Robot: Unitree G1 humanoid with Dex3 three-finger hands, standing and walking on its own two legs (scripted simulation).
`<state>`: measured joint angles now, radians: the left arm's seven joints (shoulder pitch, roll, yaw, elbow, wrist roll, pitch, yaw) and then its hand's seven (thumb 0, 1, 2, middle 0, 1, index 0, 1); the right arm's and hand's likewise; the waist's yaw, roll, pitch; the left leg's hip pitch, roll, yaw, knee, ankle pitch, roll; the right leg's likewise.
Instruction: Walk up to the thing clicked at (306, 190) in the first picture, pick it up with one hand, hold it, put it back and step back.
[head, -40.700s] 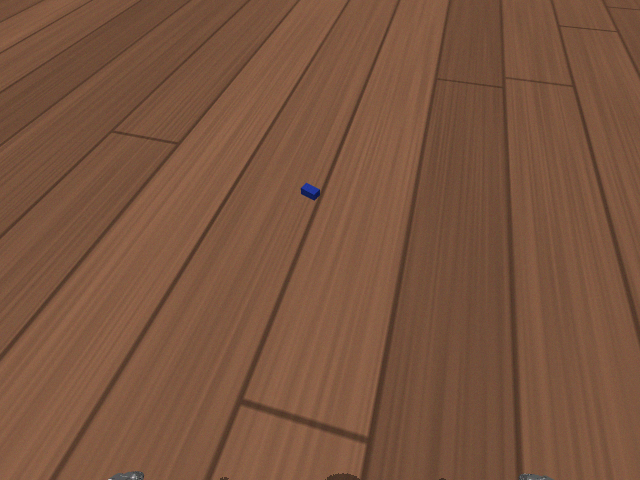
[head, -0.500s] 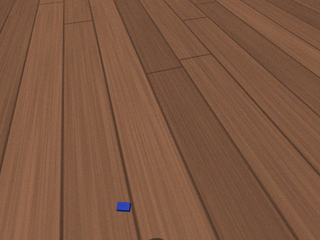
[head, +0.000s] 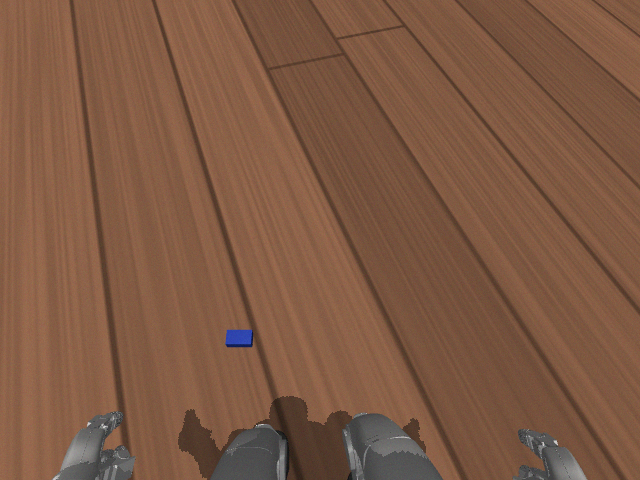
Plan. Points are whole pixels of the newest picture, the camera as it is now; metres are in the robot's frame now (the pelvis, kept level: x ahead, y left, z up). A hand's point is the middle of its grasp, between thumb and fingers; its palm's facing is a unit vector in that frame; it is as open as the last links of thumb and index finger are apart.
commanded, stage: step back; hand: left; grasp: from above
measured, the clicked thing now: (239, 338) +0.46 +0.22 -0.74
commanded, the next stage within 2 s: none
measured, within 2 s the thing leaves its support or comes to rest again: neither
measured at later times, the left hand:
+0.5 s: hand out of the picture -0.01 +0.26 -0.14, palm faces +0.03 -0.91 -0.41, open 7.4 cm
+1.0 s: hand out of the picture -0.22 +0.23 -0.14, palm faces -0.03 -0.91 -0.41, open 7.4 cm
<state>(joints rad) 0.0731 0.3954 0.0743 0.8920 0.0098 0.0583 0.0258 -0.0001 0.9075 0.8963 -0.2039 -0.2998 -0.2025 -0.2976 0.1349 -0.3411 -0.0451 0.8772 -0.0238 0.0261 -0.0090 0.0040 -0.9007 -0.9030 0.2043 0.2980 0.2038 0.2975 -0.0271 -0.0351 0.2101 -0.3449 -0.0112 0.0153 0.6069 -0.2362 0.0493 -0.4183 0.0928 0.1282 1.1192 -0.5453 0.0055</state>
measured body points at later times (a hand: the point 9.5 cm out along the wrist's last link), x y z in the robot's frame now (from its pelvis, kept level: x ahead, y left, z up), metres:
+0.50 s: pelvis -0.13 -0.01 -0.01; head -0.06 -0.01 +0.44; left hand -0.01 +0.31 -0.11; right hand -0.03 -0.33 -0.13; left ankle -0.14 +0.11 -0.73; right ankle -0.07 -0.14 -0.73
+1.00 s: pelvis -0.28 -0.03 +0.00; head -0.23 -0.05 +0.44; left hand -0.22 +0.28 -0.11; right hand -0.16 -0.35 -0.13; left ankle -0.22 +0.11 -0.67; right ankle -0.28 -0.15 -0.73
